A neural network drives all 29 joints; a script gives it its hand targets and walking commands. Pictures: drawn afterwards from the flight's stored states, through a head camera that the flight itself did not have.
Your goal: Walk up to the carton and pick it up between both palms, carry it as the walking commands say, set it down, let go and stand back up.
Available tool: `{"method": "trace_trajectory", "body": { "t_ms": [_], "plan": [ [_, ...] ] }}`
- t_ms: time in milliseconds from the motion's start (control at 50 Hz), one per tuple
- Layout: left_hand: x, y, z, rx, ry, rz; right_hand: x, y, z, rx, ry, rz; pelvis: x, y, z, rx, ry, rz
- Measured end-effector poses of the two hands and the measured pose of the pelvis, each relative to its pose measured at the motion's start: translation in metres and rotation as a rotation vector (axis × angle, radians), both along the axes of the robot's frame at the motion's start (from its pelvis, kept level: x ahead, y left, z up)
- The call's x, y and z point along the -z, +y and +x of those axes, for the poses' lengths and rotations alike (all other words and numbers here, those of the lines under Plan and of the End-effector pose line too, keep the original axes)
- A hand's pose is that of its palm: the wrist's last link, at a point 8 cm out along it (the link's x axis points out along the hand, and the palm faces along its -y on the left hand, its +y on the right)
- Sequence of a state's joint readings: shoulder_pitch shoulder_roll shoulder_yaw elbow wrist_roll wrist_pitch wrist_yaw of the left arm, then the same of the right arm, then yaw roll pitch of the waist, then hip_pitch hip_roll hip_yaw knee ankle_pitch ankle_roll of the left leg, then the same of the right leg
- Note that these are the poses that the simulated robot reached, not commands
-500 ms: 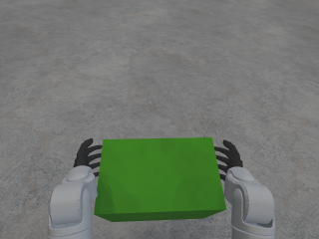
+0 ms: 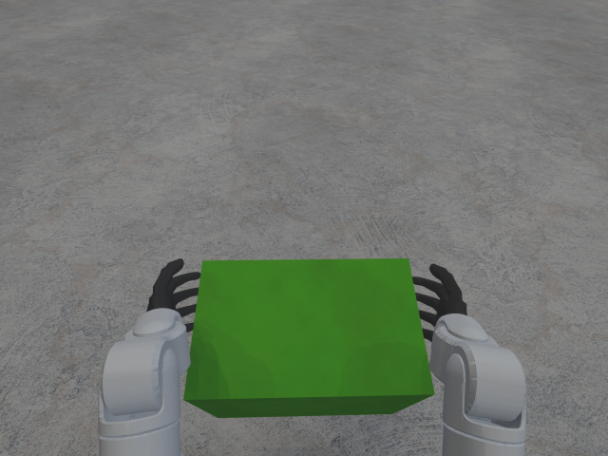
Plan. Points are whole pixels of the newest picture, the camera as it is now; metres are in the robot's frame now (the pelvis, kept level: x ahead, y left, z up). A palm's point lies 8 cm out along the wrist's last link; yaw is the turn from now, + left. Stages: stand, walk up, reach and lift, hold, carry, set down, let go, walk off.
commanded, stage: carry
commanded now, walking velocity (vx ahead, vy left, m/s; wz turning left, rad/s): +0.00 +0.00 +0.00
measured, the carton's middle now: (306, 344) +0.27 +0.00 +0.02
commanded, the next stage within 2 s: none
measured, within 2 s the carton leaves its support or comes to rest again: neither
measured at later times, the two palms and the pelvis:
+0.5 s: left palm (158, 312) +0.27 +0.18 +0.10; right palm (431, 309) +0.27 -0.15 +0.10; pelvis +0.01 +0.01 +0.00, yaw +0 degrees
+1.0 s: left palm (171, 282) +0.31 +0.17 +0.10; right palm (425, 282) +0.31 -0.16 +0.10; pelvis +0.06 +0.01 +0.00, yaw +0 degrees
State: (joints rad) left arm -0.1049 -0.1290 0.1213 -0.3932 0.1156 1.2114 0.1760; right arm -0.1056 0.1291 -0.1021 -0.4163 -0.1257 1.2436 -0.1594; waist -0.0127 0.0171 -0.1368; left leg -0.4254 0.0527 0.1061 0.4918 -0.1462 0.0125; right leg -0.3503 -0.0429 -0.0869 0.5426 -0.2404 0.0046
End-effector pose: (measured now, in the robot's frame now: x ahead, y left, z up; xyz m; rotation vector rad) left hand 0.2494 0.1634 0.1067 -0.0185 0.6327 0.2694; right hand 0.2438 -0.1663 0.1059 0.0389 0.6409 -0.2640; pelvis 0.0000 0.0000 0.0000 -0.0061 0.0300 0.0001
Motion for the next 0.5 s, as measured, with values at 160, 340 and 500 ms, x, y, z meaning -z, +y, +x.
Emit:
{"method": "trace_trajectory", "body": {
  "t_ms": [160, 340, 500],
  "plan": [
    [0.002, 0.010, -0.006, -0.027, 0.002, -0.010, 0.000, 0.010, 0.003, -0.024, 0.001, -0.008, 0.001, 0.003, -0.004, -0.005, -0.001, -0.003],
    [0.004, 0.014, 0.001, -0.033, 0.005, -0.014, 0.001, 0.014, 0.012, -0.029, 0.003, -0.011, 0.001, 0.006, 0.001, -0.006, 0.004, -0.004],
    [0.004, 0.013, 0.016, -0.028, 0.006, -0.014, 0.001, 0.013, 0.025, -0.024, 0.003, -0.013, 0.000, 0.007, 0.014, -0.003, 0.012, -0.005]
  ]
}}
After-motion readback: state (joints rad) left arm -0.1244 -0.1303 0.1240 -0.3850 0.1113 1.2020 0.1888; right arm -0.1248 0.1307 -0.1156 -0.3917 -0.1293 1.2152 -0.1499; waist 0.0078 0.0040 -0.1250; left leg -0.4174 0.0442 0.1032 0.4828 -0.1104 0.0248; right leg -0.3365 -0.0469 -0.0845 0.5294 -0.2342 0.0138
